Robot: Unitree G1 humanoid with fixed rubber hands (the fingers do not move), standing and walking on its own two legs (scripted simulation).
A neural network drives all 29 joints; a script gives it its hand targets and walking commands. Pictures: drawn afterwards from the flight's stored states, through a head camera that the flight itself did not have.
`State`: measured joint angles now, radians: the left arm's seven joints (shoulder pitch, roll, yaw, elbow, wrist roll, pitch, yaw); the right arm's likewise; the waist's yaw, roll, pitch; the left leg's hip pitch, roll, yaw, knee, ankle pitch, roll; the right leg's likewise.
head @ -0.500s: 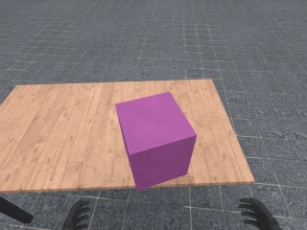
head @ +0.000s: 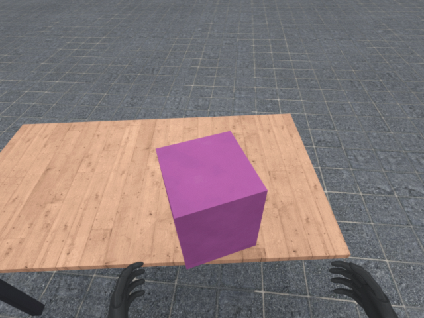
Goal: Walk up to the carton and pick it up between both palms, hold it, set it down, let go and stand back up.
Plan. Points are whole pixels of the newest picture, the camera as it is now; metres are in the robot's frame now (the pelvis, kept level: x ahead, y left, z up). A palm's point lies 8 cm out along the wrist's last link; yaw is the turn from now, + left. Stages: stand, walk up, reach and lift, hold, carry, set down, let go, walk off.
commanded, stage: reach and lift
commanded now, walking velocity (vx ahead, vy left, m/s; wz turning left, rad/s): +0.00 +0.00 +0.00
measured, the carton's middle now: (208, 199) +0.44 +0.01 -0.08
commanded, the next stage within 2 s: none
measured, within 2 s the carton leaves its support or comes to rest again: neither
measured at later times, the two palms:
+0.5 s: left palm (134, 280) +0.23 +0.15 -0.02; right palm (361, 274) +0.23 -0.28 -0.03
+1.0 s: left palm (127, 252) +0.27 +0.17 +0.01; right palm (338, 226) +0.30 -0.25 +0.01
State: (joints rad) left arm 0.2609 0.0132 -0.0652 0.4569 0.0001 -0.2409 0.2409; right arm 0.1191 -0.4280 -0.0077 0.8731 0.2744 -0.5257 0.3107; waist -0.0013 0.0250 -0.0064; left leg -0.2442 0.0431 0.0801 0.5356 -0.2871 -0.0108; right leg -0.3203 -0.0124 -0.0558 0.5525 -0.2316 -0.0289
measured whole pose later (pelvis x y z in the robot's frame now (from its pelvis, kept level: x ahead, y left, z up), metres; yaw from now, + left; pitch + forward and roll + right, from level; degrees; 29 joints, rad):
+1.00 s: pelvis +0.01 +0.00 +0.00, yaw +0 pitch +1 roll +1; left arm -0.05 0.00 -0.03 0.43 0.00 -0.05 0.26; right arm -0.24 -0.43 0.10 0.87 0.36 -0.37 0.26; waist 0.04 0.00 -0.02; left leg -0.26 0.04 0.08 0.53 -0.29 -0.02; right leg -0.34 -0.01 -0.05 0.56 -0.24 -0.04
